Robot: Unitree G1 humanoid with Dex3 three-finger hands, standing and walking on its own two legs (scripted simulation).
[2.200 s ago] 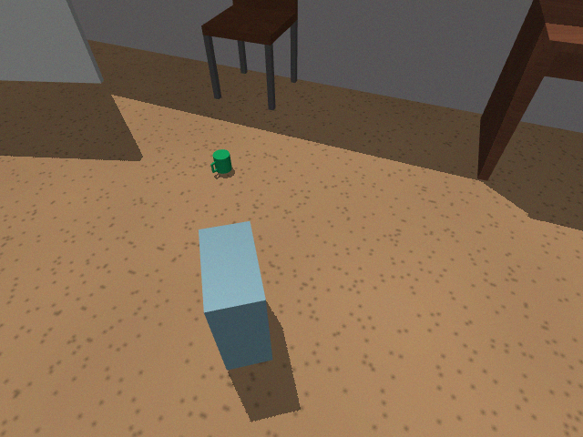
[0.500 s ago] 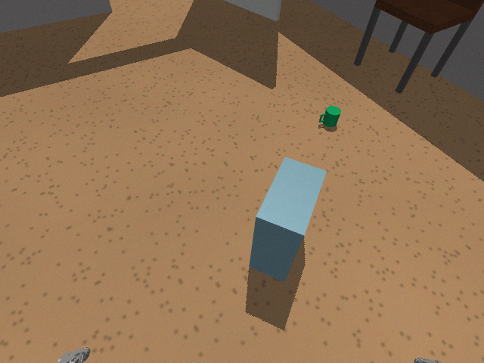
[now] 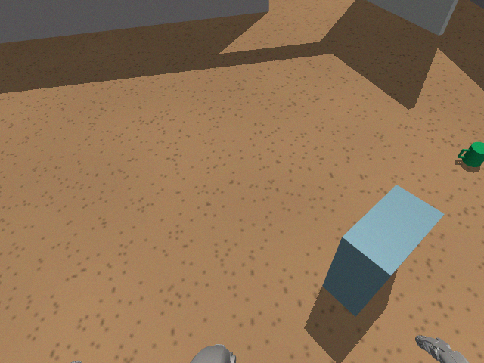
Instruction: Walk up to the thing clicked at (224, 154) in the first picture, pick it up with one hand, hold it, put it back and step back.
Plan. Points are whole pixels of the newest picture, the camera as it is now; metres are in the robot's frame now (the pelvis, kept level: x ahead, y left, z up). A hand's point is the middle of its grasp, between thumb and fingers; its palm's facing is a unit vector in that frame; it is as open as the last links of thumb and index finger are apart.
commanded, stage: walk up
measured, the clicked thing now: (472, 154) +1.15 -1.15 -0.71
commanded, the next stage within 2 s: stand in 1.54 s
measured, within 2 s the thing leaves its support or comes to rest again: neither
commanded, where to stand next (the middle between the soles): +0.08 +0.04 m, yaw +33 degrees
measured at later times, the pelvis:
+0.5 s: pelvis +0.02 +0.02 -0.02, yaw +20 degrees
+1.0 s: pelvis +0.01 +0.02 -0.01, yaw +31 degrees
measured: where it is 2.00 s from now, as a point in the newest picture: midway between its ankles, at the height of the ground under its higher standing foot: outside the picture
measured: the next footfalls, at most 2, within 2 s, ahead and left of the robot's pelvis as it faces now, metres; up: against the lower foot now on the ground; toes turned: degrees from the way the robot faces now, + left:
left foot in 0.20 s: +0.04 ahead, +0.18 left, +0.00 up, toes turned +9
right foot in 0.54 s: +0.14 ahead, -0.08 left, +0.00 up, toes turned +29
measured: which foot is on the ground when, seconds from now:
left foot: up 0.00-0.18, down 0.20-0.56, up 0.58-0.84, down 0.86-1.00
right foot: down 0.00-0.20, up 0.22-0.52, down 0.54-1.00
